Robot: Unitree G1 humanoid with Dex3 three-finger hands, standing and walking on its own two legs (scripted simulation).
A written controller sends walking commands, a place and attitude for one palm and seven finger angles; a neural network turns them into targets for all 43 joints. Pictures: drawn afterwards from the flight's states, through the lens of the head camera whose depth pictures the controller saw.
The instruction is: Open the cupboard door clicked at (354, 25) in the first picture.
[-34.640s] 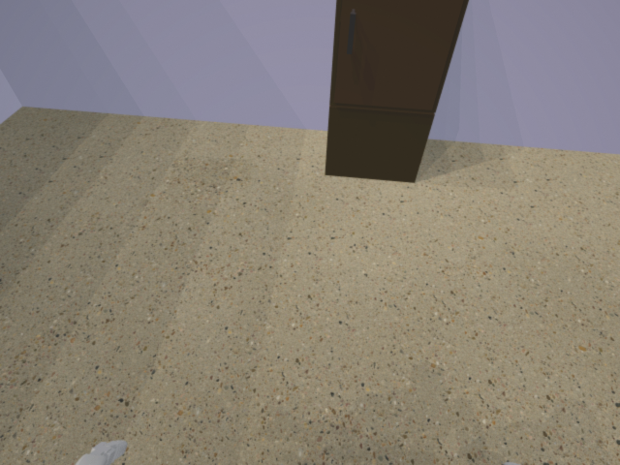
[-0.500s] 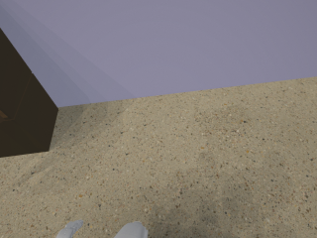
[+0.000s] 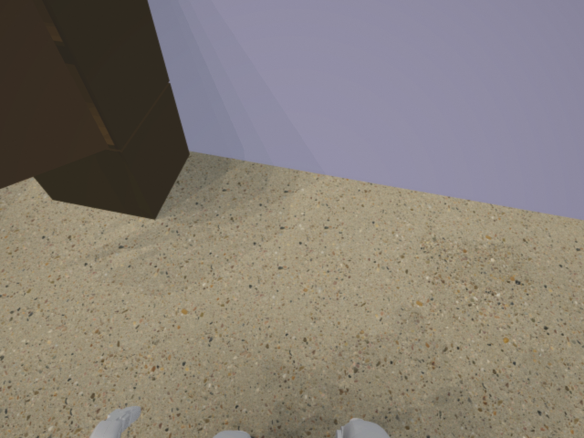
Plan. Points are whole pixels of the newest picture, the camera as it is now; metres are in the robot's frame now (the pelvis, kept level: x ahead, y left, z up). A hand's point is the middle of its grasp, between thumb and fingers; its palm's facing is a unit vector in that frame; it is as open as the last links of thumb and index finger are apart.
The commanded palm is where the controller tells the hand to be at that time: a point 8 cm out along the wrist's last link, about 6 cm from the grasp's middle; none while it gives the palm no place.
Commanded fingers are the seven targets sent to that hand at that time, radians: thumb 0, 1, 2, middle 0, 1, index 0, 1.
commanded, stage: turn to face it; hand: left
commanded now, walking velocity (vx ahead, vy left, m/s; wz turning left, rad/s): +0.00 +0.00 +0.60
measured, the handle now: out of the picture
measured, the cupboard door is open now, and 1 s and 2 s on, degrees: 46 46 46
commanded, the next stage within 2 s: take the last steps up to it in 1.04 s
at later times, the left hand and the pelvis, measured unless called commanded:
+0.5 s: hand out of the picture -0.02 +0.19 -0.19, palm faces +0.35 -0.91 -0.20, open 7.4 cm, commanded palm none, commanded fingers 0.00 0.90 0.90 -0.20 -0.30 -0.20 -0.30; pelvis +0.00 -0.02 -0.01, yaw +20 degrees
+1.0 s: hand out of the picture -0.01 +0.16 -0.15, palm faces +0.54 -0.79 -0.27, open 7.4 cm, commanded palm none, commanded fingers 0.00 0.90 0.90 -0.20 -0.30 -0.20 -0.30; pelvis +0.03 -0.05 +0.00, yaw +34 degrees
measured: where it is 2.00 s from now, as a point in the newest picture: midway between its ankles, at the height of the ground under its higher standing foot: outside the picture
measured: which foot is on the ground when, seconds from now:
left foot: down 0.00-0.10, up 0.12-0.44, down 0.46-0.86, up 0.88-1.00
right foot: up 0.00-0.08, down 0.10-0.46, up 0.48-0.84, down 0.86-1.00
